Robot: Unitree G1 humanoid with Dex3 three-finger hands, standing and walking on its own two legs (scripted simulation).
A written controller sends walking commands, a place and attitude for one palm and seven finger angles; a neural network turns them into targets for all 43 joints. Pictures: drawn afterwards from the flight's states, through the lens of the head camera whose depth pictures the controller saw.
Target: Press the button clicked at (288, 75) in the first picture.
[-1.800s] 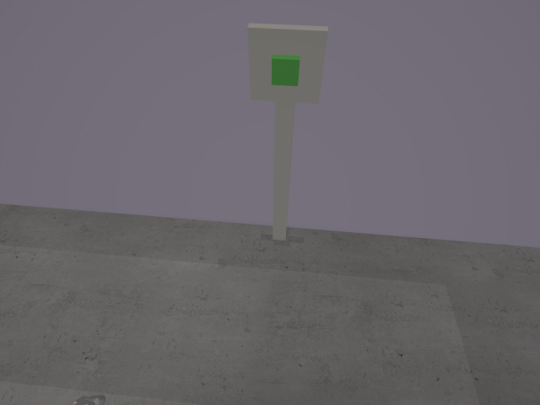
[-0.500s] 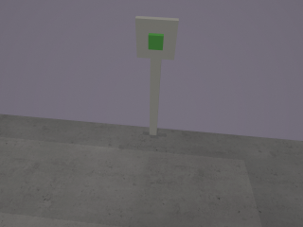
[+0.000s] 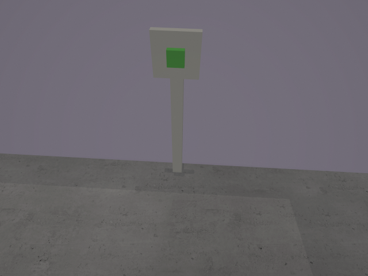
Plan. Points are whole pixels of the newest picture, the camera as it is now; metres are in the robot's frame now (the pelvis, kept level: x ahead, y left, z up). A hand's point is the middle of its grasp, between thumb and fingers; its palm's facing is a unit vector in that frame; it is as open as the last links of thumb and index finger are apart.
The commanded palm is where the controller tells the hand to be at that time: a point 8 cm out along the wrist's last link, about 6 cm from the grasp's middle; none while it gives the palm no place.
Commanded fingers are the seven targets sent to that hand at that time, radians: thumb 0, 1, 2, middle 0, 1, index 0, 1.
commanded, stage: take the last steps up to it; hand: left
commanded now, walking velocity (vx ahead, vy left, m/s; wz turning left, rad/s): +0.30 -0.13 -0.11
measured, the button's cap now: (175, 57) +0.88 +0.09 +0.07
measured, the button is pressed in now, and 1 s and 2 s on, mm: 0 0 0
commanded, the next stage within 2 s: come to a stop and stand still in 0.98 s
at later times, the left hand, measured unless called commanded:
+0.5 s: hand out of the picture +0.02 +0.13 -0.19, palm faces +0.07 -0.99 -0.09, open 7.3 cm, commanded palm none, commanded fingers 0.00 0.90 0.90 -0.20 -0.30 -0.20 -0.30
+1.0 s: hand (160, 189) +0.42 +0.11 -0.16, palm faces -0.07 -0.98 -0.20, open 7.3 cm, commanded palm none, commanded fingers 0.00 0.90 0.90 -0.20 -0.30 -0.20 -0.30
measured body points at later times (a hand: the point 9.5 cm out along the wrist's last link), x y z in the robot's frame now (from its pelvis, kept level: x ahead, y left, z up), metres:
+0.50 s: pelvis +0.15 +0.00 -0.02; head +0.17 +0.02 +0.43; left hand +0.02 +0.18 -0.18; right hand +0.26 -0.22 -0.16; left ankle +0.24 +0.08 -0.74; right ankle +0.00 -0.10 -0.70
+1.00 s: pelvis +0.31 -0.07 -0.01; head +0.33 -0.08 +0.44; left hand +0.42 +0.16 -0.15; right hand +0.21 -0.28 -0.16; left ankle +0.24 +0.07 -0.71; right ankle +0.35 -0.18 -0.74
